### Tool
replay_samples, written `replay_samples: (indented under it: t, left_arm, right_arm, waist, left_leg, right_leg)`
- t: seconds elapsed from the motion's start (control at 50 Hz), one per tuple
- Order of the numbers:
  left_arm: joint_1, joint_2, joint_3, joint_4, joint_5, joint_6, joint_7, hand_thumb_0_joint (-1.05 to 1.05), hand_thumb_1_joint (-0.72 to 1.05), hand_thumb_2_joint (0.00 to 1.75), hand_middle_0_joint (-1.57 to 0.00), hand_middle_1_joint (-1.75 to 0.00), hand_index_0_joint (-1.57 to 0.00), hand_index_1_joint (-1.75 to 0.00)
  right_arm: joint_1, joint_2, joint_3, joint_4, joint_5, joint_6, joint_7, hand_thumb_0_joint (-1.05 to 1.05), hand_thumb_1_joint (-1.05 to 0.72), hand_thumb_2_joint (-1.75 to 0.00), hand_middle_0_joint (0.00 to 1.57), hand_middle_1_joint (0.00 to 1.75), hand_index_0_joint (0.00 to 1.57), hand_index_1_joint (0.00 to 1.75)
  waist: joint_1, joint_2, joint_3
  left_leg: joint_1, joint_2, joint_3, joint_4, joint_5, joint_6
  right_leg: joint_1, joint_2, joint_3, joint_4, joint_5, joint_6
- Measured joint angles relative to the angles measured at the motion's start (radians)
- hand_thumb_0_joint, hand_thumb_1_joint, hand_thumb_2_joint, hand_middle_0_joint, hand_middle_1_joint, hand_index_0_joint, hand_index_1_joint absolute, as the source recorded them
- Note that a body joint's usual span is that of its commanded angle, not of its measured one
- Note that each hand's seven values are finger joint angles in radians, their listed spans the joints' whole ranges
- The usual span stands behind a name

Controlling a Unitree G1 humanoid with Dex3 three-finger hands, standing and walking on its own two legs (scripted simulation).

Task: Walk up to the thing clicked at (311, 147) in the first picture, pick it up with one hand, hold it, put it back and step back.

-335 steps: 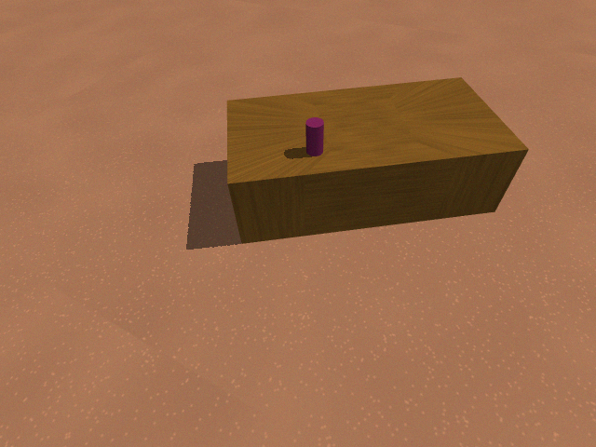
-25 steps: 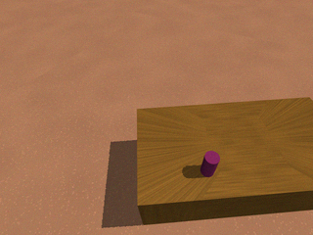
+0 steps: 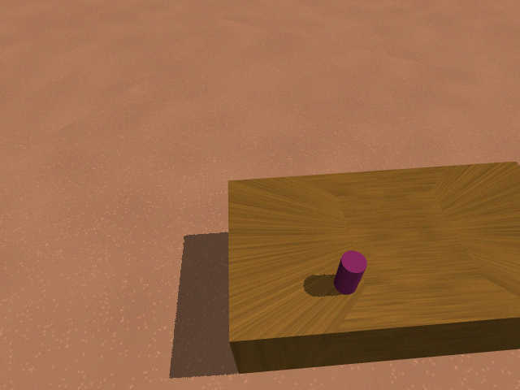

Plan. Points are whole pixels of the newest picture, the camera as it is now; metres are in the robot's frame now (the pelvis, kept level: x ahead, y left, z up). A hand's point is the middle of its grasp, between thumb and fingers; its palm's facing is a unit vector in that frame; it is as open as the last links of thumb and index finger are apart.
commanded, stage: stand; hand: right
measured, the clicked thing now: (349, 273) +0.48 -0.22 -0.36
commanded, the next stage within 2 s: go down in 0.06 s
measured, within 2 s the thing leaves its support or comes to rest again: neither
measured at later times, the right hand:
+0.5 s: hand out of the picture +0.15 -0.26 -0.15, palm faces +0.03 +0.94 -0.35, open 13.4 cm
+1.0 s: hand out of the picture +0.14 -0.28 -0.15, palm faces +0.05 +0.94 -0.34, open 17.5 cm
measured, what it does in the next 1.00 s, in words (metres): stands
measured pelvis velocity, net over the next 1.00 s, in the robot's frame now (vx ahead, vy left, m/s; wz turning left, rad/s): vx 0.00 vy -0.03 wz -0.01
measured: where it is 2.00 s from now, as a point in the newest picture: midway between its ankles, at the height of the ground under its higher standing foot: outside the picture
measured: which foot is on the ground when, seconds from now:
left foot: down 0.00-1.00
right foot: down 0.00-1.00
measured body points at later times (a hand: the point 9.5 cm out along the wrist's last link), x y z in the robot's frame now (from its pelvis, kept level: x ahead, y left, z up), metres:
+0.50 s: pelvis -0.01 -0.01 -0.01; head +0.02 -0.01 +0.44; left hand +0.08 +0.26 -0.13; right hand +0.15 -0.31 -0.13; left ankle +0.01 +0.12 -0.75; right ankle -0.03 -0.14 -0.75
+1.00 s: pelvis +0.00 -0.03 -0.03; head +0.03 -0.03 +0.42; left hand +0.14 +0.23 -0.12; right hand +0.14 -0.32 -0.13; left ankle +0.01 +0.12 -0.75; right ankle -0.03 -0.14 -0.75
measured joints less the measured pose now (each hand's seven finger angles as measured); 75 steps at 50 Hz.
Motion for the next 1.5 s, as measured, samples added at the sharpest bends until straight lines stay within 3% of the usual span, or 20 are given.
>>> replay_samples:
  t: [0.18,0.26,0.34,0.42,0.6,0.8,1.12,1.38,1.5]
  left_arm:
    - [0.002,0.001,0.000,-0.002,0.000,0.000,0.000,0.01,0.91,0.90,-0.20,-0.30,-0.21,-0.30]
    - [0.050,-0.018,0.017,-0.152,-0.040,-0.025,0.029,0.01,0.92,0.92,-0.21,-0.30,-0.21,-0.31]
    - [0.066,-0.063,0.035,-0.252,-0.040,-0.027,0.037,0.01,0.93,0.92,-0.21,-0.30,-0.21,-0.31]
    - [0.099,-0.095,0.032,-0.312,-0.036,-0.030,0.040,0.01,0.93,0.91,-0.21,-0.31,-0.22,-0.31]
    - [0.124,-0.107,0.014,-0.398,-0.040,-0.052,0.048,0.01,0.92,0.89,-0.21,-0.31,-0.22,-0.31]
    - [0.106,-0.107,0.010,-0.412,-0.027,-0.114,0.064,0.01,0.92,0.89,-0.21,-0.30,-0.21,-0.30]
    - [0.106,-0.114,-0.007,-0.471,-0.033,-0.151,0.085,0.01,0.91,0.89,-0.20,-0.30,-0.20,-0.30]
    - [0.121,-0.114,-0.017,-0.502,-0.034,-0.187,0.128,0.01,0.91,0.89,-0.19,-0.30,-0.20,-0.30]
    - [0.124,-0.111,-0.024,-0.491,-0.032,-0.215,0.157,0.01,0.91,0.89,-0.19,-0.30,-0.20,-0.30]
  right_arm:
    - [0.002,-0.002,-0.002,0.001,-0.001,-0.001,0.000,0.00,-0.90,-0.89,0.20,0.30,0.20,0.29]
    - [-0.043,0.021,-0.057,-0.073,0.006,-0.018,-0.005,0.01,-0.83,-0.83,0.15,0.24,0.15,0.23]
    - [-0.135,0.021,-0.136,-0.063,-0.046,0.006,0.016,0.01,-0.66,-0.65,0.11,0.15,0.11,0.15]
    - [-0.143,0.011,-0.169,-0.123,-0.080,0.059,0.027,0.00,-0.43,-0.43,0.10,0.09,0.09,0.09]
    - [-0.041,0.024,-0.157,-0.316,-0.062,0.214,0.034,0.00,0.08,-0.14,0.07,0.05,0.06,0.04]
    - [0.042,0.039,-0.145,-0.497,-0.053,0.276,0.019,0.00,0.42,-0.06,0.05,0.05,0.05,0.05]
    - [0.154,0.020,-0.117,-0.753,-0.018,0.427,0.020,-0.01,0.56,-0.02,0.05,0.05,0.04,0.05]
    - [0.228,-0.005,-0.151,-0.897,0.004,0.470,0.037,-0.01,0.55,-0.03,0.04,0.06,0.04,0.05]
    - [0.180,-0.028,-0.185,-0.890,0.020,0.456,0.052,-0.01,0.55,-0.03,0.04,0.06,0.04,0.05]
  waist:
    - [0.001,0.001,-0.003]
    - [0.001,0.000,0.012]
    - [0.011,0.010,0.005]
    - [0.017,0.013,-0.011]
    - [0.030,-0.006,-0.038]
    - [0.017,-0.004,-0.064]
    - [0.026,-0.023,-0.124]
    - [0.026,-0.025,-0.148]
    - [0.023,-0.022,-0.148]
  left_leg:
    - [0.001,-0.001,0.001,0.000,-0.001,0.001]
    - [-0.080,0.005,0.009,0.069,-0.021,0.002]
    - [-0.173,0.004,0.006,0.127,-0.033,0.004]
    - [-0.201,0.000,-0.001,0.145,-0.036,0.004]
    - [-0.239,0.008,-0.011,0.186,-0.057,-0.011]
    - [-0.304,0.018,-0.003,0.284,-0.112,-0.023]
    - [-0.387,0.016,0.014,0.404,-0.178,-0.026]
    - [-0.477,0.017,0.029,0.505,-0.216,-0.019]
    - [-0.504,0.019,0.039,0.536,-0.226,-0.016]
  right_leg:
    - [0.001,-0.001,0.000,-0.001,0.000,0.001]
    - [-0.096,0.000,0.013,0.091,-0.029,-0.005]
    - [-0.193,-0.003,0.014,0.165,-0.049,-0.003]
    - [-0.225,-0.008,0.007,0.196,-0.064,-0.005]
    - [-0.271,-0.002,0.001,0.261,-0.102,-0.021]
    - [-0.348,0.003,0.014,0.376,-0.165,-0.030]
    - [-0.449,-0.006,0.038,0.522,-0.240,-0.030]
    - [-0.545,-0.009,0.059,0.624,-0.275,-0.025]
    - [-0.579,-0.009,0.072,0.659,-0.283,-0.023]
